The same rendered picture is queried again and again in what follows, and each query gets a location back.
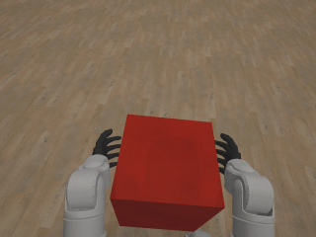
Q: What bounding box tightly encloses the robot right hand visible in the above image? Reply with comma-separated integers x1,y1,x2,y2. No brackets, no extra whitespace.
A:
214,133,241,175

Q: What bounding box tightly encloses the robot left hand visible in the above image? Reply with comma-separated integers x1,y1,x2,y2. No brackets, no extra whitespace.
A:
92,128,121,168

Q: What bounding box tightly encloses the carton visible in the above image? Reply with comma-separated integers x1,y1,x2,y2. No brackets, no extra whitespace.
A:
110,114,225,232

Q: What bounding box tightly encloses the robot right forearm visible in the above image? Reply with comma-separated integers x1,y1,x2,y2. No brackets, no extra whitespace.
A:
224,159,276,237

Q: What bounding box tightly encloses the robot left forearm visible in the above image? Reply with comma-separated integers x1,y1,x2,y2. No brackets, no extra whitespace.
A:
63,154,111,237

